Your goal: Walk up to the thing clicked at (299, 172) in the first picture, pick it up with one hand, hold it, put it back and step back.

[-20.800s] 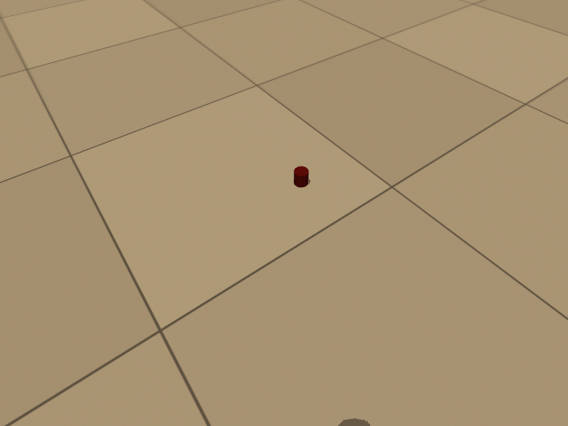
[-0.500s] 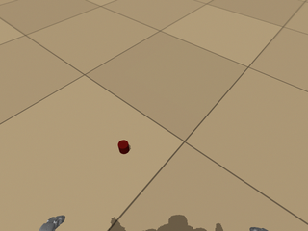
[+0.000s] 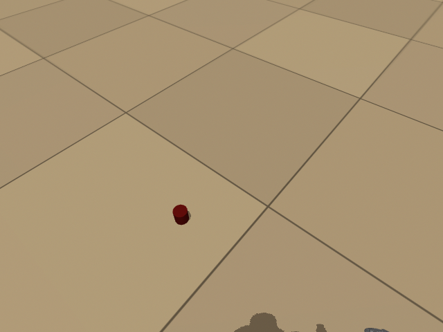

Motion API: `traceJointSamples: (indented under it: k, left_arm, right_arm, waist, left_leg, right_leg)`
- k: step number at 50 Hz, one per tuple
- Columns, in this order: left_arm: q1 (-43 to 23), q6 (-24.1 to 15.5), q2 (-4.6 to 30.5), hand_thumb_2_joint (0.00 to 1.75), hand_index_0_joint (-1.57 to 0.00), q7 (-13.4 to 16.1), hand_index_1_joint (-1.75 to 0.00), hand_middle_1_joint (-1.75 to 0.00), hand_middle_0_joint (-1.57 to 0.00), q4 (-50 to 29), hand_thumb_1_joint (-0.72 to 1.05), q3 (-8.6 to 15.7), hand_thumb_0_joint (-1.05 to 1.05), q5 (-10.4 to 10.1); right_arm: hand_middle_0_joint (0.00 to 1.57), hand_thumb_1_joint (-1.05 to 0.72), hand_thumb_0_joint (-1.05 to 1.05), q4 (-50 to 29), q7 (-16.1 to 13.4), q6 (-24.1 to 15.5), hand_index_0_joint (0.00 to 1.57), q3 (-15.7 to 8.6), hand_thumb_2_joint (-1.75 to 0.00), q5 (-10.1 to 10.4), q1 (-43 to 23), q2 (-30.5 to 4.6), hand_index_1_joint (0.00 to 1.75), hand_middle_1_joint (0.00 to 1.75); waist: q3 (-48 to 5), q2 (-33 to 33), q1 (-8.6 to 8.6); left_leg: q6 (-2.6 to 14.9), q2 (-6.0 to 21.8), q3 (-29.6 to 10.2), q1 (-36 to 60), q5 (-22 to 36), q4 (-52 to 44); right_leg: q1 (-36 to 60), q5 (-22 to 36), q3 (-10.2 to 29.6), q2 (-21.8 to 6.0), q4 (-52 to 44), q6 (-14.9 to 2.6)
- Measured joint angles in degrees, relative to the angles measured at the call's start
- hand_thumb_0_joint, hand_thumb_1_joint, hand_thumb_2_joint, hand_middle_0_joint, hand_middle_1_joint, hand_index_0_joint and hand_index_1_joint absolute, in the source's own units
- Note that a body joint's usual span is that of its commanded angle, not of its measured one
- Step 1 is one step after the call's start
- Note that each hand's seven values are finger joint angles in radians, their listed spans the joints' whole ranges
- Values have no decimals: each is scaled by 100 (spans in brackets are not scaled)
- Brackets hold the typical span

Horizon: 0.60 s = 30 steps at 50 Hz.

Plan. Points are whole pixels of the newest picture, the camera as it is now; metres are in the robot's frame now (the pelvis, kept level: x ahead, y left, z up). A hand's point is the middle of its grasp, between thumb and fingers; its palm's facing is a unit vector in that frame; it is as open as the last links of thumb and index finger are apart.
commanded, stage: stand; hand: left
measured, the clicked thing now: (181, 214) +0.76 +0.24 -0.74
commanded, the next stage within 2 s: walk up in 0.56 s
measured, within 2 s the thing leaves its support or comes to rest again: neither
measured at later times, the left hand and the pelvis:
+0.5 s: hand out of the picture +0.07 +0.25 -0.16, palm faces -0.03 -0.94 -0.34, open 7.4 cm; pelvis +0.00 -0.01 +0.00, yaw +0 degrees
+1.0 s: hand out of the picture +0.11 +0.35 -0.18, palm faces -0.02 -0.94 -0.34, open 7.4 cm; pelvis +0.08 +0.07 -0.02, yaw +0 degrees
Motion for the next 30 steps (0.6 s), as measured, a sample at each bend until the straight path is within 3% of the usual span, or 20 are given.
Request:
traceJointSamples:
  k: [28, 30]
  left_arm:
    - [-12, 26, 36, 90, -21, -23, -30, -30, -21, -75, 90, -8, 1, -18]
    - [67, 9, 24, 90, -21, -96, -30, -30, -21, -198, 90, 110, 1, 32]
  right_arm:
    - [20, -90, 0, 82, -8, 21, 20, 79, -90, -14, 288, -39, 30, 30]
    - [20, -90, 0, -40, 72, 21, 20, -19, -90, -60, 379, -51, 30, 30]
  waist:
    - [-28, -12, -85]
    - [-64, 14, -86]
  left_leg:
    - [-59, 70, 13, -69, 12, 19]
    - [94, 73, -2, -196, -553, 392]
  right_leg:
    - [-91, 17, 14, 70, 38, -59]
    - [-135, -380, -6, 91, 238, -137]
